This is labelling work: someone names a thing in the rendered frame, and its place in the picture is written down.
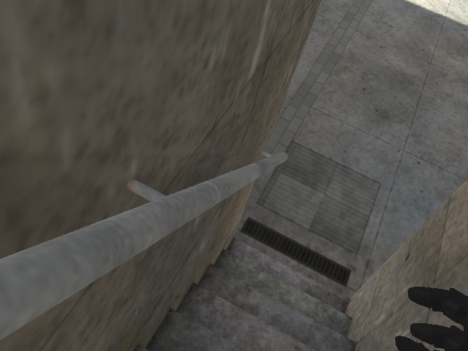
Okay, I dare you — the stairs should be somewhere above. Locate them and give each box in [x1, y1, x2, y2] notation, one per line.
[134, 238, 356, 351]

